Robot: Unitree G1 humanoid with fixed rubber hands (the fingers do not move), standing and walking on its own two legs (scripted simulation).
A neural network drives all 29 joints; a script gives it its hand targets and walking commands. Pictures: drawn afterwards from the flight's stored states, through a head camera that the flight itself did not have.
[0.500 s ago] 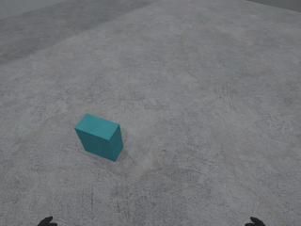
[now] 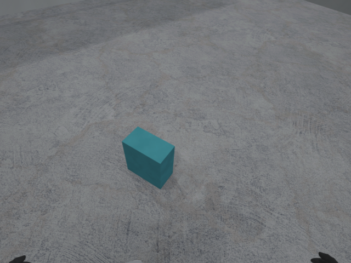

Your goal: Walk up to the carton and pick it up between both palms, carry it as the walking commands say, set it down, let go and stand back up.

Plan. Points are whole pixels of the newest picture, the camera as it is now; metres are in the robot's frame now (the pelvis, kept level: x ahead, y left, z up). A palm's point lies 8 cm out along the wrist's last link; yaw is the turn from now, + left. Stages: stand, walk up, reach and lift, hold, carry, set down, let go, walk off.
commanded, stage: walk up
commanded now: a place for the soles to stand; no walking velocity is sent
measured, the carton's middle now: (149, 158) +0.79 +0.13 -0.60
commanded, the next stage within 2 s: none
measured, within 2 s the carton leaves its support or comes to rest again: neither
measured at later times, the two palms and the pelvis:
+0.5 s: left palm (6, 256) +0.15 +0.36 -0.04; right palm (280, 182) +0.35 -0.29 -0.06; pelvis +0.17 +0.00 +0.02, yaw +9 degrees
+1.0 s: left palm (56, 179) +0.35 +0.34 -0.08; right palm (273, 167) +0.42 -0.31 -0.09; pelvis +0.29 +0.00 -0.01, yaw +10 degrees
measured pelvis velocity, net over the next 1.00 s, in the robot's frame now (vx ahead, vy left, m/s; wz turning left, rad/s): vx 0.29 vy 0.00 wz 0.18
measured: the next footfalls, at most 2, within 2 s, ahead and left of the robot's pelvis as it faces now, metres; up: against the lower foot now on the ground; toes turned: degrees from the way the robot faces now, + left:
right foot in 0.26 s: +0.22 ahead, -0.12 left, +0.00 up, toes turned +2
left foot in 0.56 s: +0.31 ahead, +0.14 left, +0.00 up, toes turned +11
